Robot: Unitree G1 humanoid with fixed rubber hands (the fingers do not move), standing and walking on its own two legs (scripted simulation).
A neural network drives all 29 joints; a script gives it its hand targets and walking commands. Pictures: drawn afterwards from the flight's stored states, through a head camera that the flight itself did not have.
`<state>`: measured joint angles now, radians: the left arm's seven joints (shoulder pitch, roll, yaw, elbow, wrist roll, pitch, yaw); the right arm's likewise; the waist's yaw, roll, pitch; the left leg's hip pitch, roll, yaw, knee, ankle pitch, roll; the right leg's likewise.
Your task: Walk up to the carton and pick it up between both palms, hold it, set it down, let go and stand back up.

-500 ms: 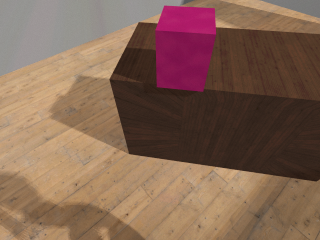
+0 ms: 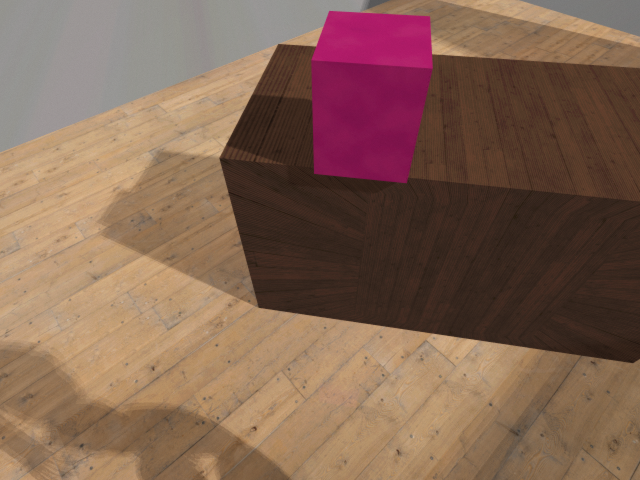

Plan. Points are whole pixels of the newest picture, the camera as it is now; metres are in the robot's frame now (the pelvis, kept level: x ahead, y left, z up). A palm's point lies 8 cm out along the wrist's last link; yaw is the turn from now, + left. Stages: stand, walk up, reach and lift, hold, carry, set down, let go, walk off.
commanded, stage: walk up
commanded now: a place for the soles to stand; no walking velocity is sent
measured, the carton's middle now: (369, 99) +0.79 -0.07 +0.04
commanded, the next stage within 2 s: none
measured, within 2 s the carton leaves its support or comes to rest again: neither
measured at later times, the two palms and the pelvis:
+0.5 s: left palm out of the picture +0.05 +0.15 -0.14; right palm out of the picture +0.08 -0.35 -0.17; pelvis +0.10 -0.09 -0.02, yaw -5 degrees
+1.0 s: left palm (211, 344) +0.34 +0.21 -0.15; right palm (514, 357) +0.32 -0.29 -0.14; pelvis +0.32 -0.03 -0.02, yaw -8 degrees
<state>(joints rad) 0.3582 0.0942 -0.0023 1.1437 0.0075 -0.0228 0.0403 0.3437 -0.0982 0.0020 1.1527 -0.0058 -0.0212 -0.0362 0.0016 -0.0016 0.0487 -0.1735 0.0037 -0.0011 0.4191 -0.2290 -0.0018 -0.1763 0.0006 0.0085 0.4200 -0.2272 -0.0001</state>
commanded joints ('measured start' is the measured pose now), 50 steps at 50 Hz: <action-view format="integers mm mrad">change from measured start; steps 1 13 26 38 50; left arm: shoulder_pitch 116 166 208 276 143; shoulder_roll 180 119 168 221 138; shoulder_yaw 48 39 35 41 2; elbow -25 -155 -180 -214 -308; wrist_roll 34 29 26 63 35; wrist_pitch -11 -21 -64 -81 -23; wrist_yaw -7 -55 -19 -5 -23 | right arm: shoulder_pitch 153 -5 91 -159 35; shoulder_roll -194 -265 -223 -180 -194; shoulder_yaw -52 -53 -9 8 -24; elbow -24 -57 -171 -275 -235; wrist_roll -61 -53 -52 -55 -1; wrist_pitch -22 -26 0 -10 -12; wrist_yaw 0 8 54 65 18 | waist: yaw -16 71 -28 39 1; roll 21 167 -104 -167 72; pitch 27 111 174 101 121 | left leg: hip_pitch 81 -228 -412 -339 -148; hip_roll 98 193 91 82 236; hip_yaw -132 -31 -20 73 -67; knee -44 -142 699 230 -145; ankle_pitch -561 -439 -64 152 329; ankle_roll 95 130 -16 5 124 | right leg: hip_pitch -231 3 -94 119 -199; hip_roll -35 -43 -236 -250 -54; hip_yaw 112 -86 222 95 48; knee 48 275 -197 -38 726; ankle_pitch -531 -51 -23 316 -199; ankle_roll -68 3 -82 -141 -27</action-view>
